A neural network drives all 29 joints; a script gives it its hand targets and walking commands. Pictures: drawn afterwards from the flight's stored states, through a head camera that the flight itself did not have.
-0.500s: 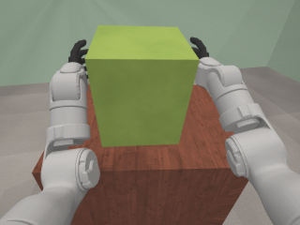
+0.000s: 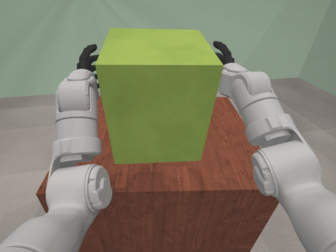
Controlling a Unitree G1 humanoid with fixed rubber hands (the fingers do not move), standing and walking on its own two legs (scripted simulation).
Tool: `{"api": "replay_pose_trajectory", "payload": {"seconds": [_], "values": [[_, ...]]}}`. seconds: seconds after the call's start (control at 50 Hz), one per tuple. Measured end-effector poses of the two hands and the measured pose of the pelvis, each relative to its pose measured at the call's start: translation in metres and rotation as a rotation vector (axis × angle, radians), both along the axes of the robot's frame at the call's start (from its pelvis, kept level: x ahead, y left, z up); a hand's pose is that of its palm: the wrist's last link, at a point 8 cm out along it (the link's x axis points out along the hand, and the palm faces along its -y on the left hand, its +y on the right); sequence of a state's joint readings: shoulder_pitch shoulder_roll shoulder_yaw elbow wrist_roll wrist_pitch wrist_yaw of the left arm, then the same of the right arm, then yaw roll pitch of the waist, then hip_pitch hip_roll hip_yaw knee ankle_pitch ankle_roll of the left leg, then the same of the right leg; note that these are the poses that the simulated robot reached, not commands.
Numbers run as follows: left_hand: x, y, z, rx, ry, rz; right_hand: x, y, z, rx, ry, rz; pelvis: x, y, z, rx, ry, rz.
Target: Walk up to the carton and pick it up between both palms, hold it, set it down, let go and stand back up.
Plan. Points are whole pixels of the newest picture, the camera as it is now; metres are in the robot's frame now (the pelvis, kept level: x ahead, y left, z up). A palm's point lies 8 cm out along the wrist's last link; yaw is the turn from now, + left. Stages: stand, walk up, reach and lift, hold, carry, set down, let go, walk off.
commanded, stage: hold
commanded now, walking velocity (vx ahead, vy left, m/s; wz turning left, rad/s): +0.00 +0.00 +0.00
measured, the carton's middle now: (157, 96) +0.38 +0.01 +0.25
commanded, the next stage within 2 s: none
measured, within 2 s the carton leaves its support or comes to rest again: neither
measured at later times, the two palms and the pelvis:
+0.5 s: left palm (85, 77) +0.37 +0.17 +0.31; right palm (224, 72) +0.36 -0.14 +0.32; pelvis +0.00 +0.00 +0.00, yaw +0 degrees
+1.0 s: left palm (88, 78) +0.37 +0.16 +0.30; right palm (225, 76) +0.37 -0.14 +0.31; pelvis +0.00 +0.00 +0.00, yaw +0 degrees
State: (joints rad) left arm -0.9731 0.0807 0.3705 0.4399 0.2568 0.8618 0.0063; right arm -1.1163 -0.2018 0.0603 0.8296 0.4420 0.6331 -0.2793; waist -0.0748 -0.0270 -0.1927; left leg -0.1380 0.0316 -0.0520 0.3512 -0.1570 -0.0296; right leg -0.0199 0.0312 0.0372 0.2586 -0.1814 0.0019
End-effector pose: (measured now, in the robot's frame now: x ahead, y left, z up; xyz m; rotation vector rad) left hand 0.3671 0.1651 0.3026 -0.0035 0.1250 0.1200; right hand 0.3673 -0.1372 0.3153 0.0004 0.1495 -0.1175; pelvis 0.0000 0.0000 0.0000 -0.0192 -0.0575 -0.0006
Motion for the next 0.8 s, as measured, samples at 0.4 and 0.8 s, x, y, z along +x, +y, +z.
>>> {"api": "replay_pose_trajectory", "payload": {"seconds": [0.4,0.8], "values": [[-0.003,0.002,0.0,0.001,-0.008,-0.004,-0.004,0.002,-0.001,0.001,-0.007,-0.004,-0.003,0.003,0.0,-0.002,0.0,0.001],[0.001,-0.001,-0.006,-0.004,0.014,-0.003,0.0,-0.001,-0.006,-0.008,0.017,-0.003,0.001,0.0,0.0,-0.001,-0.004,0.0]]}}
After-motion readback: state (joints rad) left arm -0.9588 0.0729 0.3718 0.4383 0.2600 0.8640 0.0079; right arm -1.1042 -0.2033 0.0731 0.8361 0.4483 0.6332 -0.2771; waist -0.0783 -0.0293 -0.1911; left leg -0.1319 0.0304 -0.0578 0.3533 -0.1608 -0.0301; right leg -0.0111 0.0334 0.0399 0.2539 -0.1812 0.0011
